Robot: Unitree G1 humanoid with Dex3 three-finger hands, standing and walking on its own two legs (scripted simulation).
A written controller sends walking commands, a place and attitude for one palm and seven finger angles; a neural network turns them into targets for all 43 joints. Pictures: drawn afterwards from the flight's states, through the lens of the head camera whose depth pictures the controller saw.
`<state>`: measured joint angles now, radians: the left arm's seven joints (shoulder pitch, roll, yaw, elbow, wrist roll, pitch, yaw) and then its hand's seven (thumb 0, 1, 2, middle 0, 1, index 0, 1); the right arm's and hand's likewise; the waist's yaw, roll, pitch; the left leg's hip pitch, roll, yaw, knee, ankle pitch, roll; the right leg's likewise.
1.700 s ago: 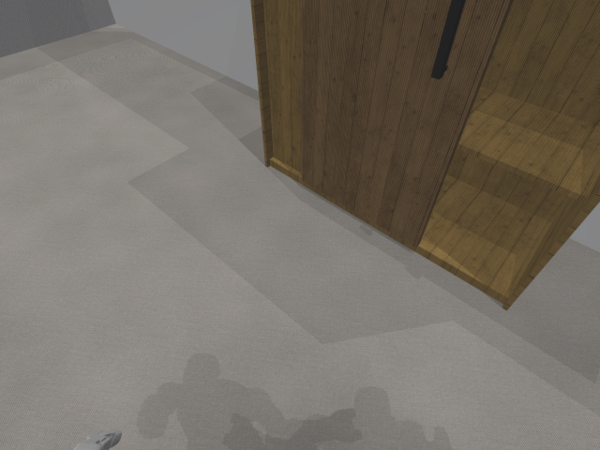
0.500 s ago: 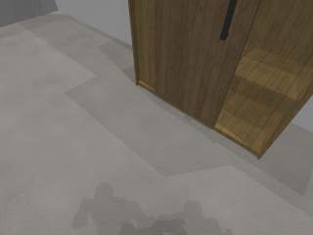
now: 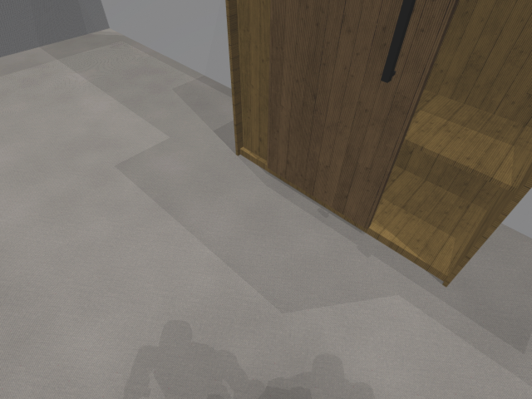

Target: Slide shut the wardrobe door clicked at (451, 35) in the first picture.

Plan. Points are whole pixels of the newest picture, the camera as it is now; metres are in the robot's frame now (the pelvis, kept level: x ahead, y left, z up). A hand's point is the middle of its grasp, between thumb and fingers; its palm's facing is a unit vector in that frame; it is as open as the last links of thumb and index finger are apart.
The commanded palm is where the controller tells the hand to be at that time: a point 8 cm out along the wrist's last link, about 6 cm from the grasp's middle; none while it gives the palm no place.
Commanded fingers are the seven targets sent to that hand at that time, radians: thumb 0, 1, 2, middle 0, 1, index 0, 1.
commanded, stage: walk to a spot facing it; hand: left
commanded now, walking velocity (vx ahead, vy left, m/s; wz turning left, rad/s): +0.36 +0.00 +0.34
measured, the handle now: (405, 24) +1.06 -0.34 +0.16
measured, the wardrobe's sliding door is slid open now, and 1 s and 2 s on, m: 0.38 0.38 0.38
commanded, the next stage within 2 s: turn to face it in 0.74 s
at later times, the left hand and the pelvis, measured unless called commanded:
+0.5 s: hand (167, 357) +0.23 +0.20 -0.17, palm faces +0.07 -0.98 -0.18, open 7.3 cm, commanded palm none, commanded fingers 0.00 0.90 0.90 -0.20 -0.30 -0.20 -0.30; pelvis +0.17 +0.02 -0.01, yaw +5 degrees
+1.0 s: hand (166, 329) +0.30 +0.23 -0.21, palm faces +0.34 -0.92 -0.18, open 7.3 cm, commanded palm none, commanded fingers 0.00 0.90 0.90 -0.20 -0.30 -0.20 -0.30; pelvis +0.38 +0.06 -0.02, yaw +15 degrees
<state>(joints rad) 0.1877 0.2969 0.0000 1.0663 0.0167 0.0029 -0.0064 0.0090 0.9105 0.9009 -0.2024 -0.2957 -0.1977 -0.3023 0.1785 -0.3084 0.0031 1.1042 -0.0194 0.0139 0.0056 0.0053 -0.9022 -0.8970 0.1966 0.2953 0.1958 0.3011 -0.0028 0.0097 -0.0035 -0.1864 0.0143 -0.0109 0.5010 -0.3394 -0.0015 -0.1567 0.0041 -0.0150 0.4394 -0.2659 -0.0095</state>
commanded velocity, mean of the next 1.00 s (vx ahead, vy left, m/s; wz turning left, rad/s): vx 0.26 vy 0.00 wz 0.15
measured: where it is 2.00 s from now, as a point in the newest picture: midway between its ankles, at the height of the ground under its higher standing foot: (250, 348)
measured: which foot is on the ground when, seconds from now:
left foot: down 0.00-0.54, up 0.56-0.92, down 0.94-1.00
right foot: down 0.00-0.12, up 0.14-0.52, down 0.54-0.94, up 0.96-1.00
